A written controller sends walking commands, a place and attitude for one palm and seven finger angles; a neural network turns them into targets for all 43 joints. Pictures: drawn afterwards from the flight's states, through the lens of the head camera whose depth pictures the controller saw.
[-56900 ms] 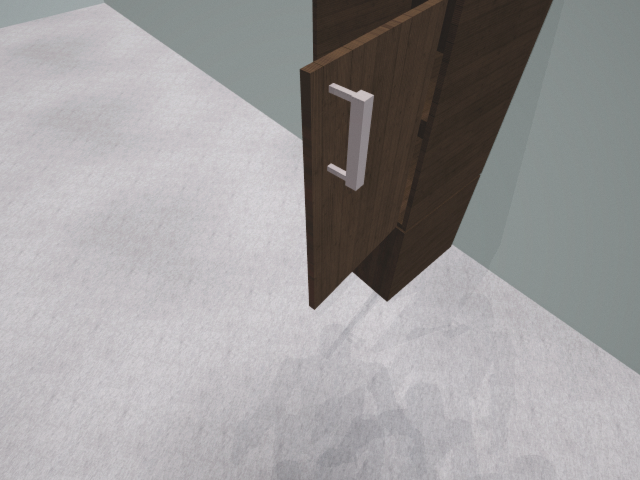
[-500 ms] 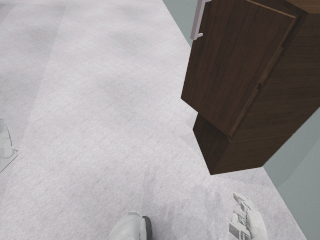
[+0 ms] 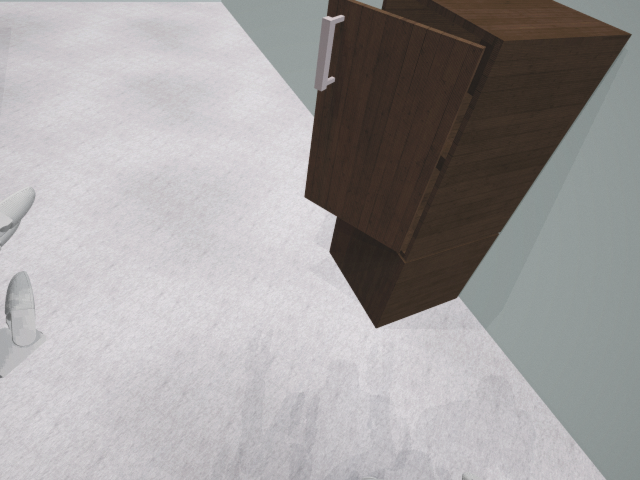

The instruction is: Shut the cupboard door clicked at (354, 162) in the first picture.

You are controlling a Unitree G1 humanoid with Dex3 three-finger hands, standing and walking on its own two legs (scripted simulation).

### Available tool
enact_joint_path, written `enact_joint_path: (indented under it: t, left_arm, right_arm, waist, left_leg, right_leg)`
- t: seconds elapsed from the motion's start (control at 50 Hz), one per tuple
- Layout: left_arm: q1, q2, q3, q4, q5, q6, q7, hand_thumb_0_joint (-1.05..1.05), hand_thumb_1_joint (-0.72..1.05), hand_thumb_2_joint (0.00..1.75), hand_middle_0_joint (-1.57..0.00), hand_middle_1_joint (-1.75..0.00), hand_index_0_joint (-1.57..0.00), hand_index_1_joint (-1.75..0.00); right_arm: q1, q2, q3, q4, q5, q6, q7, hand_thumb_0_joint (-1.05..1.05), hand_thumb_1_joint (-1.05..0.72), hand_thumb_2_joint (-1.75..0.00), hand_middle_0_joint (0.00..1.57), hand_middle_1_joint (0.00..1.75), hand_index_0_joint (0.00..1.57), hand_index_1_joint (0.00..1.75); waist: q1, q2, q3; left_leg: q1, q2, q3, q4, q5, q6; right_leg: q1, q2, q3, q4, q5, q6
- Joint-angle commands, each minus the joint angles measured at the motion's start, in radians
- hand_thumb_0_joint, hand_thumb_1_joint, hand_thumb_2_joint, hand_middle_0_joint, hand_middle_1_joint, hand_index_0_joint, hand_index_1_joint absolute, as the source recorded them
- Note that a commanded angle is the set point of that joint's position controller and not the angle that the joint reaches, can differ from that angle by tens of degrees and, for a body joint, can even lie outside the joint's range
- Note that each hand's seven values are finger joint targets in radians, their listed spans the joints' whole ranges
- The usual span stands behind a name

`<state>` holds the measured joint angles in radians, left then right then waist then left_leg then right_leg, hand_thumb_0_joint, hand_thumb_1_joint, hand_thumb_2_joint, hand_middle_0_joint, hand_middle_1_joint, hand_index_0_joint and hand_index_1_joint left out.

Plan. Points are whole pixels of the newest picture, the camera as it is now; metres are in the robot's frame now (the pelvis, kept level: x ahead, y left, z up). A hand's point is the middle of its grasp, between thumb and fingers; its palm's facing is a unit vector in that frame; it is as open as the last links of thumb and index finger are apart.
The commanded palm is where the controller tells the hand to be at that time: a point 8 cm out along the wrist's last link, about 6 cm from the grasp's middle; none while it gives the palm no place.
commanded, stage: stop stepping back and stand still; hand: left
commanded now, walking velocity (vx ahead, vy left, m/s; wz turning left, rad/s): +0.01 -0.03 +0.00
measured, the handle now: (329, 53) +0.98 +0.00 +0.12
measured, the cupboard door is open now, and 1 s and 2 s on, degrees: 28 28 28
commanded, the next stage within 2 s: let the arm hang, fingers relaxed in 0.72 s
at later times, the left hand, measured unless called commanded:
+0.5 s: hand (101, 285) +0.25 +0.23 +0.17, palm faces +0.44 -0.76 -0.47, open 7.4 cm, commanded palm +0.21 +0.25 +0.16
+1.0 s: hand (174, 381) +0.26 +0.20 -0.06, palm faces +0.00 -0.90 -0.43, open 7.4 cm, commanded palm none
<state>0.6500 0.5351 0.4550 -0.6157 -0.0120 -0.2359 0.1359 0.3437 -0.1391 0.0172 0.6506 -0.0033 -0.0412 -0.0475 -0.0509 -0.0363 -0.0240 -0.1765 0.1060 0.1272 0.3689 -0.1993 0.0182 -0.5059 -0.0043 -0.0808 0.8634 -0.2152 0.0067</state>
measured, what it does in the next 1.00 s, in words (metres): steps on the spot: right foot, then left foot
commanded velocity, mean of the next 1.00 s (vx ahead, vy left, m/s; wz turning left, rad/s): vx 0.00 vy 0.00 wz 0.00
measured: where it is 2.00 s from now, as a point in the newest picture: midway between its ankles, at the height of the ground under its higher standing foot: outside the picture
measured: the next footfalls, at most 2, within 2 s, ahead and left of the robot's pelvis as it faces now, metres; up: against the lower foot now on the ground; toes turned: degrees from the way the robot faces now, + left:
right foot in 0.18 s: +0.04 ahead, -0.13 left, +0.00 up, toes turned -8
left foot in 0.42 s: +0.13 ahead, +0.07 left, +0.00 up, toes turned +1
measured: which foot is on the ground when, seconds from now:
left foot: down 0.00-0.22, up 0.24-0.40, down 0.42-1.00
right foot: up 0.00-0.16, down 0.18-1.00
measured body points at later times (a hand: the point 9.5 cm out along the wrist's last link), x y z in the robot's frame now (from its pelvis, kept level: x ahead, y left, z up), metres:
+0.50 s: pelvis +0.05 -0.04 -0.02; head +0.04 -0.03 +0.43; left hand +0.22 +0.26 +0.19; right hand +0.20 -0.29 -0.10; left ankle +0.09 +0.07 -0.75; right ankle +0.00 -0.13 -0.75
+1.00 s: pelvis +0.05 -0.02 -0.03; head +0.05 -0.06 +0.42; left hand +0.26 +0.24 -0.04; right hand +0.18 -0.30 -0.15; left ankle +0.09 +0.07 -0.75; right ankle +0.00 -0.13 -0.75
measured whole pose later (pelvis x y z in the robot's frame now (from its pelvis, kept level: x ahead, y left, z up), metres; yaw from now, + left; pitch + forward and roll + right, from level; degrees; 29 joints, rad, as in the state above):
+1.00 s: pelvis +0.05 -0.02 -0.03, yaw -2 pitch +1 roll +0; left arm 0.26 0.32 0.07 0.34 0.01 0.03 0.01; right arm 0.17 -0.33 0.00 0.75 0.00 -0.01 0.00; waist -0.03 0.10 -0.03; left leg -0.38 -0.01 0.07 0.63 -0.28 0.04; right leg -0.23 -0.03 -0.09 0.62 -0.41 -0.01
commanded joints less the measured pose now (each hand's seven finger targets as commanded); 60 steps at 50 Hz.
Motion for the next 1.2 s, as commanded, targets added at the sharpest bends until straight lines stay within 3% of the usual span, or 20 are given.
enact_joint_path:
  t: [0.0, 0.1, 0.14, 0.16, 0.18, 0.22, 0.28, 0.36, 0.42, 0.48, 0.52, 0.62, 0.7, 0.78, 0.8, 0.84, 0.88, 0.96, 1.08, 1.18]
  left_arm:
    - [-0.088, 0.098, 0.135, -0.048, -0.009, -0.02, 0.049, 0.0, 0.9, 0.9, -0.2, -0.3, -0.2, -0.3]
    - [-0.132, 0.049, 0.056, -0.063, -0.016, 0.007, 0.05, 0.0, 0.9, 0.9, -0.2, -0.3, -0.2, -0.3]
    - [-0.149, 0.063, 0.052, -0.102, -0.01, 0.01, 0.054, 0.0, 0.9, 0.9, -0.2, -0.3, -0.2, -0.3]
    - [-0.147, 0.094, 0.072, -0.114, -0.006, 0.007, 0.062, 0.0, 0.9, 0.9, -0.2, -0.3, -0.2, -0.3]
    - [-0.141, 0.129, 0.099, -0.13, -0.004, 0.003, 0.071, 0.0, 0.9, 0.9, -0.2, -0.3, -0.2, -0.3]
    - [-0.13, 0.147, 0.143, -0.147, -0.019, -0.016, 0.082, 0.0, 0.9, 0.9, -0.2, -0.3, -0.2, -0.3]
    - [-0.011, 0.184, 0.247, -0.14, -0.027, -0.026, 0.09, 0.0, 0.9, 0.9, -0.2, -0.3, -0.2, -0.3]
    - [-0.052, 0.096, 0.174, -0.091, -0.042, -0.032, 0.082, 0.0, 0.9, 0.9, -0.2, -0.3, -0.2, -0.3]
    - [-0.127, 0.06, 0.109, -0.04, -0.044, -0.033, 0.067, 0.0, 0.9, 0.9, -0.2, -0.3, -0.2, -0.3]
    - [-0.202, 0.043, 0.071, 0.041, -0.031, -0.02, 0.048, 0.0, 0.9, 0.9, -0.2, -0.3, -0.2, -0.3]
    - [-0.248, 0.018, 0.024, 0.032, -0.019, -0.021, 0.042, 0.0, 0.9, 0.9, -0.2, -0.3, -0.2, -0.3]
    - [-0.195, 0.05, 0.037, -0.124, -0.024, -0.006, 0.048, 0.0, 0.9, 0.9, -0.2, -0.3, -0.2, -0.3]
    - [-0.076, 0.114, 0.129, -0.198, -0.042, -0.002, 0.059, 0.0, 0.9, 0.9, -0.2, -0.3, -0.2, -0.3]
    - [0.016, 0.125, 0.179, -0.113, -0.058, 0.008, 0.059, 0.0, 0.9, 0.9, -0.2, -0.3, -0.2, -0.3]
    - [-0.177, -0.107, -0.365, 0.593, 0.02, 0.161, -0.082, 0.0, 0.9, 0.9, -0.2, -0.3, -0.2, -0.3]
    - [-0.199, -0.127, -0.349, 0.648, 0.024, 0.244, -0.115, 0.0, 0.9, 0.9, -0.2, -0.3, -0.2, -0.3]
    - [-0.282, -0.127, -0.364, 0.757, 0.029, 0.234, -0.128, 0.0, 0.9, 0.9, -0.2, -0.3, -0.2, -0.3]
    - [-0.377, -0.112, -0.383, 0.968, 0.032, 0.229, -0.125, 0.0, 0.9, 0.9, -0.2, -0.3, -0.2, -0.3]
    - [-0.373, -0.16, -0.425, 1.272, 0.021, 0.254, -0.106, 0.0, 0.9, 0.9, -0.2, -0.3, -0.2, -0.3]
    - [-0.315, -0.225, -0.409, 1.468, 0.026, 0.245, -0.108, 0.0, 0.9, 0.9, -0.2, -0.3, -0.2, -0.3]
  right_arm:
    - [-0.158, -0.173, -0.068, -0.149, 0.005, -0.053, -0.031, 0.0, -0.9, -0.9, 0.2, 0.3, 0.2, 0.3]
    - [-0.167, -0.193, -0.071, -0.145, 0.009, -0.076, -0.024, 0.0, -0.9, -0.9, 0.2, 0.3, 0.2, 0.3]
    - [-0.169, -0.192, -0.071, -0.154, 0.015, -0.081, -0.013, 0.0, -0.9, -0.9, 0.2, 0.3, 0.2, 0.3]
    - [-0.161, -0.182, -0.071, -0.156, 0.017, -0.077, -0.011, 0.0, -0.9, -0.9, 0.2, 0.3, 0.2, 0.3]
    - [-0.166, -0.17, -0.066, -0.163, 0.016, -0.076, -0.009, 0.0, -0.9, -0.9, 0.2, 0.3, 0.2, 0.3]
    - [-0.185, -0.155, -0.065, -0.173, 0.025, -0.069, -0.01, 0.0, -0.9, -0.9, 0.2, 0.3, 0.2, 0.3]
    - [-0.219, -0.156, -0.06, -0.196, 0.021, -0.037, -0.02, 0.0, -0.9, -0.9, 0.2, 0.3, 0.2, 0.3]
    - [-0.21, -0.148, -0.048, -0.186, 0.016, -0.019, -0.036, 0.0, -0.9, -0.9, 0.2, 0.3, 0.2, 0.3]
    - [-0.213, -0.2, -0.075, -0.181, 0.02, -0.039, -0.047, 0.0, -0.9, -0.9, 0.2, 0.3, 0.2, 0.3]
    - [-0.232, -0.193, -0.054, -0.173, 0.015, -0.061, -0.05, 0.0, -0.9, -0.9, 0.2, 0.3, 0.2, 0.3]
    - [-0.213, -0.189, -0.05, -0.172, 0.018, -0.071, -0.047, 0.0, -0.9, -0.9, 0.2, 0.3, 0.2, 0.3]
    - [-0.208, -0.181, -0.054, -0.195, 0.018, -0.074, -0.032, 0.0, -0.9, -0.9, 0.2, 0.3, 0.2, 0.3]
    - [-0.209, -0.163, -0.047, -0.214, 0.021, -0.05, -0.029, 0.0, -0.9, -0.9, 0.2, 0.3, 0.2, 0.3]
    - [-0.205, -0.164, -0.049, -0.213, 0.023, -0.022, -0.034, 0.0, -0.9, -0.9, 0.2, 0.3, 0.2, 0.3]
    - [-0.277, -0.343, -0.078, -0.079, 0.045, -0.088, 0.057, 0.0, -0.9, -0.9, 0.2, 0.3, 0.2, 0.3]
    - [-0.183, -0.331, -0.096, -0.039, 0.015, -0.057, 0.054, 0.0, -0.9, -0.9, 0.2, 0.3, 0.2, 0.3]
    - [-0.183, -0.308, -0.068, -0.022, 0.01, -0.025, 0.053, 0.0, -0.9, -0.9, 0.2, 0.3, 0.2, 0.3]
    - [-0.169, -0.295, -0.054, -0.002, -0.009, 0.006, 0.045, 0.0, -0.9, -0.9, 0.2, 0.3, 0.2, 0.3]
    - [-0.142, -0.243, -0.025, 0.114, -0.024, 0.046, 0.044, 0.0, -0.9, -0.9, 0.2, 0.3, 0.2, 0.3]
    - [-0.101, -0.185, -0.035, 0.207, -0.024, 0.057, 0.029, 0.0, -0.9, -0.9, 0.2, 0.3, 0.2, 0.3]
  waist:
    - [0.022, 0.251, 0.039]
    - [0.028, 0.242, -0.049]
    - [0.024, 0.179, -0.106]
    - [0.021, 0.075, -0.161]
    - [0.025, 0.001, -0.188]
    - [0.053, -0.169, -0.186]
    - [0.058, -0.078, -0.133]
    - [0.028, -0.023, -0.037]
    - [0.038, 0.131, 0.017]
    - [0.045, 0.267, 0.099]
    - [0.048, 0.186, 0.084]
    - [0.048, 0.059, -0.156]
    - [0.048, 0.069, -0.223]
    - [0.045, 0.099, -0.191]
    - [0.006, 0.099, -0.083]
    - [0.014, 0.114, -0.092]
    - [0.044, -0.008, -0.055]
    - [0.041, -0.258, -0.068]
    - [0.049, 0.109, -0.002]
    - [0.045, 0.219, 0.039]
  left_leg:
    - [-0.026, 0.199, -0.183, -0.226, -0.279, 0.072]
    - [0.081, 0.15, -0.096, 0.022, 0.194, 0.064]
    - [-0.011, 0.109, -0.056, 0.155, 0.27, 0.045]
    - [-0.114, 0.057, -0.018, 0.295, 0.228, 0.028]
    - [-0.256, -0.029, -0.01, 0.416, -0.02, -0.003]
    - [-0.416, -0.083, -0.061, 0.572, -0.344, -0.02]
    - [-0.37, -0.045, -0.109, 0.473, -0.276, -0.03]
    - [-0.095, -0.09, -0.037, 0.168, 0.017, -0.037]
    - [-0.015, 0.054, -0.221, 0.048, 0.141, 0.018]
    - [-0.185, 0.128, -0.335, -0.107, -0.077, 0.057]
    - [-0.178, 0.1, -0.291, -0.077, -0.06, 0.054]
    - [-0.02, 0.001, -0.146, 0.138, 0.265, 0.013]
    - [-0.036, -0.017, -0.118, 0.183, 0.362, -0.001]
    - [-0.023, -0.002, -0.12, 0.173, 0.438, -0.004]
    - [-0.079, 0.01, -0.127, 0.301, 0.543, 0.003]
    - [-0.044, 0.036, -0.153, 0.256, 0.405, 0.011]
    - [-0.16, 0.06, -0.221, 0.182, 0.234, 0.042]
    - [-0.126, -0.024, -0.176, 0.243, 0.289, 0.021]
    - [-0.098, -0.005, -0.233, 0.082, 0.21, 0.031]
    - [-0.1, -0.024, -0.221, 0.021, -0.031, 0.019]
  right_leg:
    - [0.011, 0.014, -0.035, -0.108, -0.075, 0.002]
    - [0.196, 0.041, -0.085, -0.424, -0.053, 0.005]
    - [0.394, -0.005, -0.03, -0.496, 0.139, -0.019]
    - [0.523, -0.104, 0.072, -0.45, 0.392, -0.06]
    - [0.61, -0.228, 0.199, -0.398, 0.701, -0.126]
    - [0.692, -0.328, 0.292, -0.384, 0.894, -0.181]
    - [0.569, -0.302, 0.253, -0.392, 0.665, -0.205]
    - [0.309, -0.172, 0.132, -0.449, 0.24, -0.11]
    - [0.191, -0.066, 0.101, -0.39, -0.02, -0.022]
    - [0.273, -0.02, 0.069, -0.363, -0.083, 0.004]
    - [0.31, -0.026, 0.077, -0.419, -0.037, 0.002]
    - [0.401, -0.104, 0.131, -0.447, 0.309, -0.015]
    - [0.476, -0.136, 0.129, -0.393, 0.531, -0.029]
    - [0.436, -0.106, 0.1, -0.388, 0.514, -0.017]
    - [0.298, -0.169, 0.021, -0.265, 0.602, -0.044]
    - [0.229, -0.128, 0.056, -0.313, 0.279, -0.036]
    - [0.244, -0.092, 0.045, -0.321, 0.026, -0.032]
    - [0.303, -0.169, 0.089, -0.346, 0.307, -0.086]
    - [0.323, -0.108, 0.078, -0.403, -0.05, -0.042]
    - [0.328, -0.109, 0.087, -0.501, -0.101, -0.069]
